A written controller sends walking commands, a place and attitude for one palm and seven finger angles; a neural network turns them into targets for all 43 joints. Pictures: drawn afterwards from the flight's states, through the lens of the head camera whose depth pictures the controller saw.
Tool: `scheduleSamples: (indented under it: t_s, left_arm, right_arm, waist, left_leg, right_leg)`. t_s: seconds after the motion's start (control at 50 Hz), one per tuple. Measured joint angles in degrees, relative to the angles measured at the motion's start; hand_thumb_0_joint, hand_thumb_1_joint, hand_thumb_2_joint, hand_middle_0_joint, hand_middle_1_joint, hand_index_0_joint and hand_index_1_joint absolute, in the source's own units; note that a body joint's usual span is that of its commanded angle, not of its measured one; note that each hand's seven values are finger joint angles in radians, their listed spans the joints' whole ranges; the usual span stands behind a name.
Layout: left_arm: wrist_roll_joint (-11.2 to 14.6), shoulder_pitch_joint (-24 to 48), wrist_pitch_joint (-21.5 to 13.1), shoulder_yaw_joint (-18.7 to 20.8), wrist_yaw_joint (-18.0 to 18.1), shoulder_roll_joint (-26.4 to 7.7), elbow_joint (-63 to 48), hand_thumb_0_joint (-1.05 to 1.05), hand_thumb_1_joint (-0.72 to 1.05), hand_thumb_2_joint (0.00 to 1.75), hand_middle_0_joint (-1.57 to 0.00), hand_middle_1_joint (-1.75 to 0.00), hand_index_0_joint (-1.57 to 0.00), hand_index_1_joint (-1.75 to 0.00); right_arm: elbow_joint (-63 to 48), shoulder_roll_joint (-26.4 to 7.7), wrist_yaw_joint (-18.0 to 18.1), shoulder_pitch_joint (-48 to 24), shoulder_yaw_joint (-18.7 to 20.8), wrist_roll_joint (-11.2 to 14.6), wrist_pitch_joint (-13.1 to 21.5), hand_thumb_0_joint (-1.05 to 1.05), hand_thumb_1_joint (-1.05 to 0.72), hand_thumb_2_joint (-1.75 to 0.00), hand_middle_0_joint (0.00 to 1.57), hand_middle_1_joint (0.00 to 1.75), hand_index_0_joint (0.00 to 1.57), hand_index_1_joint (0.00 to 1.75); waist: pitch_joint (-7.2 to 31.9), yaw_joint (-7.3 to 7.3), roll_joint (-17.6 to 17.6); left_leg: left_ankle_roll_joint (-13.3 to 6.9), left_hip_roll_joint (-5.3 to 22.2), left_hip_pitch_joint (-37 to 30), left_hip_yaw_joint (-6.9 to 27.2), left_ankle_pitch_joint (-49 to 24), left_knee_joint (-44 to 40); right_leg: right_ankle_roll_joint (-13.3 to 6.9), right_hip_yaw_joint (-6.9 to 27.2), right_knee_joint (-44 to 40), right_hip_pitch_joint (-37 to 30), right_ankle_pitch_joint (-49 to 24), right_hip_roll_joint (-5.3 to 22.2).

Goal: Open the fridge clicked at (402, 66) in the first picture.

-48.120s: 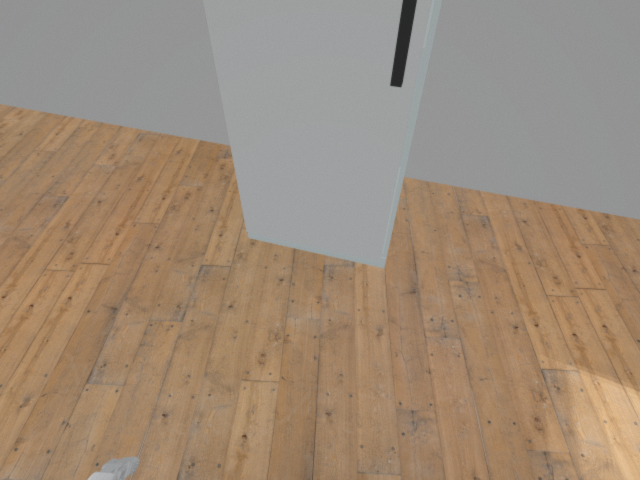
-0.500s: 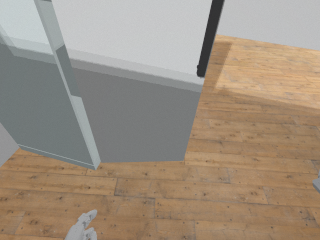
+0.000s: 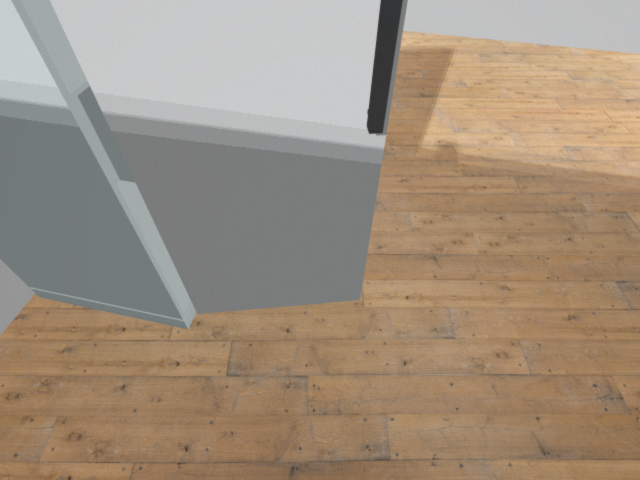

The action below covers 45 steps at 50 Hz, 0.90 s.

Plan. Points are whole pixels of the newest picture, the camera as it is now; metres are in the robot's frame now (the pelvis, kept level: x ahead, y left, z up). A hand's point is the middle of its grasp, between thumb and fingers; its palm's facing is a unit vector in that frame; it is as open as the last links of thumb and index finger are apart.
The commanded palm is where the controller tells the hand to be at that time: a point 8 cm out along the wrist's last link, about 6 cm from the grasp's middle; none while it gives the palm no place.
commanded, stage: let the arm hang, fingers relaxed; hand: right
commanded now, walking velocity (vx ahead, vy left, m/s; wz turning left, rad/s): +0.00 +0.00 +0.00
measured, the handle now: (383, 37) +0.74 -0.06 +0.20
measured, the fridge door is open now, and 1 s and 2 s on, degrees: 72 72 72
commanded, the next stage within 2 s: look to check the result in 0.56 s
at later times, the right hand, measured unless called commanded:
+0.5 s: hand out of the picture +0.01 -0.20 -0.17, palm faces -0.02 +0.98 -0.19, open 7.3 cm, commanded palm none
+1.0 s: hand out of the picture +0.00 -0.19 -0.18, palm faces -0.01 +0.98 -0.18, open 7.3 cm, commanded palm none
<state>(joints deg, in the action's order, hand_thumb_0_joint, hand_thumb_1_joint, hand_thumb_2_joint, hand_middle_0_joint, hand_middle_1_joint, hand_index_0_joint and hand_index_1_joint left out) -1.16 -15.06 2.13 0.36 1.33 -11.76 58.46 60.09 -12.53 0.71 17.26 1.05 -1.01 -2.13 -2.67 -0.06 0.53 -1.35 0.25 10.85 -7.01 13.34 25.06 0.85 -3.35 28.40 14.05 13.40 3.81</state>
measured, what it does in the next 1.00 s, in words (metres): stands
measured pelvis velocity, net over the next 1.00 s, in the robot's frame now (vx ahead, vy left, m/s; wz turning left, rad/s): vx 0.00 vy -0.02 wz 0.04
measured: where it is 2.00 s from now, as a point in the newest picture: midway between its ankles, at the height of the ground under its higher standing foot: outside the picture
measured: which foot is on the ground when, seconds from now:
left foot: down 0.00-1.00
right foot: down 0.00-1.00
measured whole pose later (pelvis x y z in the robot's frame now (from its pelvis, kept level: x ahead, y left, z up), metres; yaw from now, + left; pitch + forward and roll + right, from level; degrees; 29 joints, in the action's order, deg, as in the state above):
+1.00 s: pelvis +0.00 -0.02 +0.00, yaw +2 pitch -1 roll +0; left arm -0.8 -15.5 0.6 0.6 1.5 -8.0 64.1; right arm 65.4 -7.6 1.8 15.9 0.4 -1.1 -0.5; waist -2.3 0.3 0.3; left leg 0.9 2.6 10.9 -3.8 12.6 24.8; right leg -1.4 -6.7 25.0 11.6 12.3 1.4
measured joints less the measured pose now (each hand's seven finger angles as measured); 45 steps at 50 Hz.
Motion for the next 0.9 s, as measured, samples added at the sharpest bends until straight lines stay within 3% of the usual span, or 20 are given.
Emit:
scheduleSamples:
  t_s: [0.16,0.44,0.9]
  left_arm:
    - [0.0,-0.1,-0.6,-0.5,0.0,1.8,3.3,0.01,0.92,0.9,-0.2,-0.3,-0.2,-0.3]
    - [0.1,-1.5,-1.3,-0.4,0.0,3.7,5.7,0.0,0.91,0.9,-0.2,-0.3,-0.2,-0.3]
    - [0.3,-0.6,-1.4,0.2,0.3,3.8,5.7,0.0,0.92,0.9,-0.2,-0.3,-0.19,-0.3]
  right_arm:
    - [2.9,1.0,0.4,-2.0,-0.5,0.2,1.0,0.0,-0.92,-0.89,0.2,0.3,0.2,0.3]
    - [4.2,3.5,0.8,-3.3,-0.6,0.0,1.4,0.01,-0.93,-0.89,0.2,0.3,0.2,0.3]
    - [5.5,5.0,1.1,-1.0,-0.6,-0.1,1.6,0.0,-0.91,-0.89,0.2,0.3,0.2,0.3]
  waist:
    - [1.2,0.04,1.1]
    - [1.2,0.68,-0.5]
    - [0.3,0.3,-0.2]
  left_leg:
    - [1.2,1.4,-0.9,1.3,-0.9,-1.2]
    - [2.1,2.3,-0.3,2.8,-1.1,-0.8]
    - [2.3,2.4,0.1,3.2,-0.9,-0.3]
  right_leg:
    - [-1.2,-1.5,-3.0,-2.1,-1.3,-1.5]
    - [-2.1,-3.0,-3.9,-2.7,-1.6,-2.4]
    - [-2.3,-3.4,-3.3,-2.3,-1.2,-2.4]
